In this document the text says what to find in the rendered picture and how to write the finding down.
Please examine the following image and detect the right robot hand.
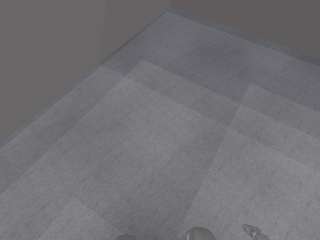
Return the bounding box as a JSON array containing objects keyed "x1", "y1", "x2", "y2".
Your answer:
[{"x1": 242, "y1": 224, "x2": 270, "y2": 240}]

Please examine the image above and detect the right robot thigh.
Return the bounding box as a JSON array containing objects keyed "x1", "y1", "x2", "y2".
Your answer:
[{"x1": 185, "y1": 226, "x2": 217, "y2": 240}]

